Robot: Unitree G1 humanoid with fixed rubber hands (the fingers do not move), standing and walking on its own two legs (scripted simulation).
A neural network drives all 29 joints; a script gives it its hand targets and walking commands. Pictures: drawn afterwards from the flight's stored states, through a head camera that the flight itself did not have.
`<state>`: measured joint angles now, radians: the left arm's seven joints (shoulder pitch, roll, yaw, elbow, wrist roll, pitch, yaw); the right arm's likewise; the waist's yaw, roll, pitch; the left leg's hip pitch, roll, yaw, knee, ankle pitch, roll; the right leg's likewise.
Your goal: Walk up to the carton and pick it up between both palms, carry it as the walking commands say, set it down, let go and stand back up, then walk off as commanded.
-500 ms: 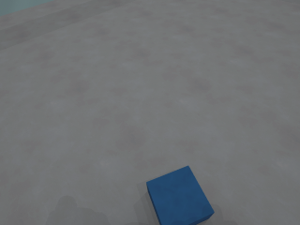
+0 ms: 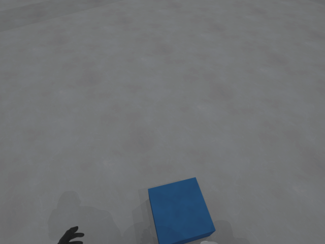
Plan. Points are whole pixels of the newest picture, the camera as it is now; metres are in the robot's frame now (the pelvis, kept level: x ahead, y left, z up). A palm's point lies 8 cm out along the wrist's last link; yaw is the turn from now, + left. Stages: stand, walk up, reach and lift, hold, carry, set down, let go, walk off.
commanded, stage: walk up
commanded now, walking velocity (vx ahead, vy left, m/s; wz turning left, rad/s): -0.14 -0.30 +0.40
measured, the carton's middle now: (178, 212) +0.38 -0.08 -0.70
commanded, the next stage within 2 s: stand in 1.76 s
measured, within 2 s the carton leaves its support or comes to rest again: neither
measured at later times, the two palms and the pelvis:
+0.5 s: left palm out of the picture -0.06 +0.15 -0.13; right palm out of the picture +0.10 -0.33 -0.12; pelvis -0.06 -0.13 -0.01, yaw +8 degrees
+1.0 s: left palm out of the picture -0.17 +0.14 -0.11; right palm out of the picture +0.04 -0.38 -0.13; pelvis -0.08 -0.13 +0.01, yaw +9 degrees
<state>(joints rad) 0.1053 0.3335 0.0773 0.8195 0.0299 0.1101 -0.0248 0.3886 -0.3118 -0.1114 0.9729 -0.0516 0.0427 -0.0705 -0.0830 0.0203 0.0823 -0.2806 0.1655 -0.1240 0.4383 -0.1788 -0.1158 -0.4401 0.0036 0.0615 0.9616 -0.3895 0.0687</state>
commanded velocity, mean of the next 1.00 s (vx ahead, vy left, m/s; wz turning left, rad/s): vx -0.02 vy -0.04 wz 0.18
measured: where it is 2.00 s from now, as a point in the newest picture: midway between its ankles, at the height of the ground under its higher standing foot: outside the picture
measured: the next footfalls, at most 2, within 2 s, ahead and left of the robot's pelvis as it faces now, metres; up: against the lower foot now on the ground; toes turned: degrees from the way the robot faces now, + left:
right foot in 0.10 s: +0.04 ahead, -0.22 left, +0.00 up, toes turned +1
left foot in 0.50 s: -0.10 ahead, -0.05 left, +0.00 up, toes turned +11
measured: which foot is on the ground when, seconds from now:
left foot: down 0.00-0.10, up 0.12-0.48, down 0.50-0.80, up 0.82-1.00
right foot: up 0.00-0.08, down 0.10-0.54, up 0.56-0.76, down 0.78-1.00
